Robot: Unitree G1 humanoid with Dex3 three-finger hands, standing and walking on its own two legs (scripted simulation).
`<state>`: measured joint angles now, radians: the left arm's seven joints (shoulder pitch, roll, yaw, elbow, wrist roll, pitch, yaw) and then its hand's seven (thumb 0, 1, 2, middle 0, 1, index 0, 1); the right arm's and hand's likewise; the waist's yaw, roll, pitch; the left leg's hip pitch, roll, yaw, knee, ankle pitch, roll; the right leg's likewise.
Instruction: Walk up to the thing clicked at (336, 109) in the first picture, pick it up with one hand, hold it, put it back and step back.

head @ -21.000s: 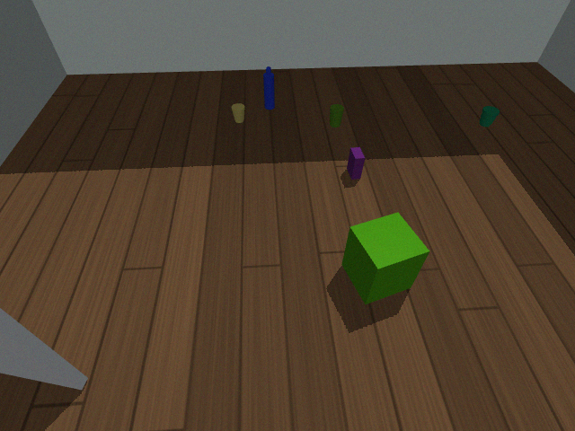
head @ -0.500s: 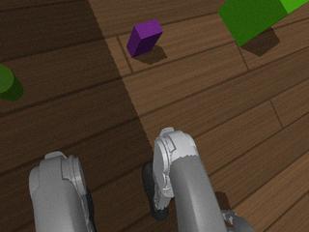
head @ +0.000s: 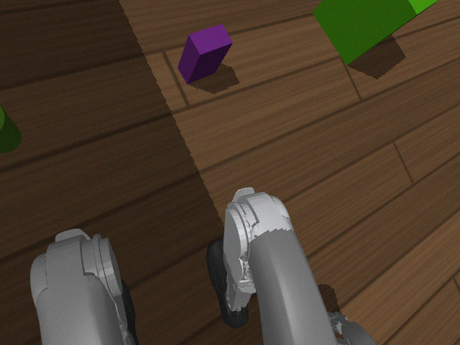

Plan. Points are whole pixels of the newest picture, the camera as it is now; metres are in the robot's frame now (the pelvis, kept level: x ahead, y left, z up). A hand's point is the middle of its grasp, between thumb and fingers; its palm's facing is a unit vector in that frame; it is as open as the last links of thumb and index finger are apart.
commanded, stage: rise first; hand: left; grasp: from above
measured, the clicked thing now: out of the picture +0.52 +0.32 -0.28
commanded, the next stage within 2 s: none
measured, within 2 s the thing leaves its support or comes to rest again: neither
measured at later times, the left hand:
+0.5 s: hand out of the picture +0.48 +0.36 -0.17, palm faces -0.45 -0.06 -0.89, open 14.1 cm
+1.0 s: hand out of the picture +0.48 +0.36 -0.15, palm faces -0.44 -0.06 -0.89, open 13.9 cm
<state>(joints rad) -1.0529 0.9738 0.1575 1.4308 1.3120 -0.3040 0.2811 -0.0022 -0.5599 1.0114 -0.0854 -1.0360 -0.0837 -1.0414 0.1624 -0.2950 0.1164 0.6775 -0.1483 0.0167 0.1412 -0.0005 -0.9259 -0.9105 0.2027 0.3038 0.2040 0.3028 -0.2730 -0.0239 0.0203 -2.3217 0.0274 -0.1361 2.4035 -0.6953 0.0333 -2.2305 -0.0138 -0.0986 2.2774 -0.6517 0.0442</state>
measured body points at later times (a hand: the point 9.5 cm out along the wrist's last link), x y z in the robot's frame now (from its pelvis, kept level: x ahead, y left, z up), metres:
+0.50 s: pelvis +0.00 +0.00 -0.01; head +0.26 +0.09 +0.34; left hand +0.50 +0.36 -0.12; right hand +0.04 -0.28 -0.10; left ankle +0.07 +0.12 -0.30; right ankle +0.11 -0.13 -0.30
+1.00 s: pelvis +0.00 +0.00 -0.01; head +0.25 +0.09 +0.35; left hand +0.50 +0.36 -0.10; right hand +0.04 -0.27 -0.09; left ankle +0.07 +0.12 -0.30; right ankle +0.11 -0.13 -0.30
